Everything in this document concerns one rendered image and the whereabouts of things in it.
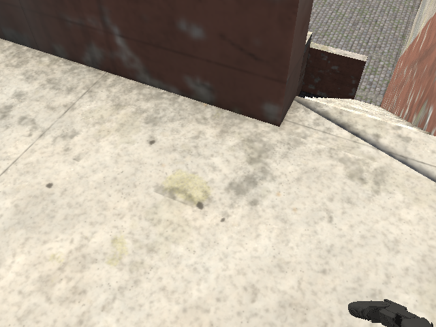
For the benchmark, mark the robot right hand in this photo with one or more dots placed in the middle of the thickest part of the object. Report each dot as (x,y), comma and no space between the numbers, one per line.
(387,313)

